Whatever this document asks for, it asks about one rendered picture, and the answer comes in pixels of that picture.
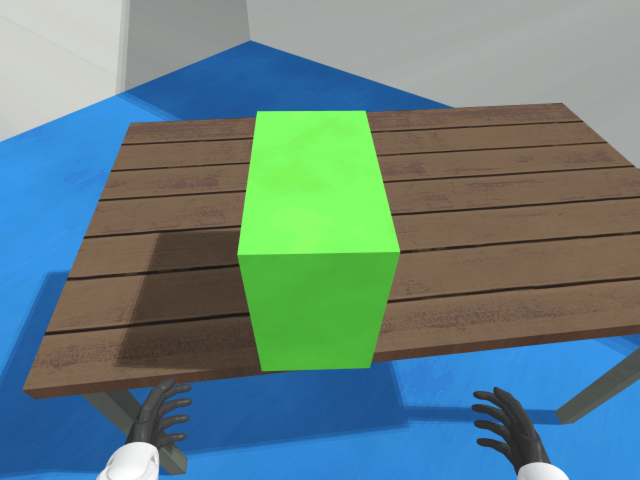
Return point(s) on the table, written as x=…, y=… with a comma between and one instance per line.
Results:
x=517, y=225

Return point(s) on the robot left hand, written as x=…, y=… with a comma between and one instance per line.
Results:
x=148, y=424

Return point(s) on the carton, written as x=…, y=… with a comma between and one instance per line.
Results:
x=318, y=248

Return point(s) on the robot left forearm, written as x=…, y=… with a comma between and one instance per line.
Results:
x=133, y=461

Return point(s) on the robot right hand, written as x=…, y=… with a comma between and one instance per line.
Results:
x=523, y=444

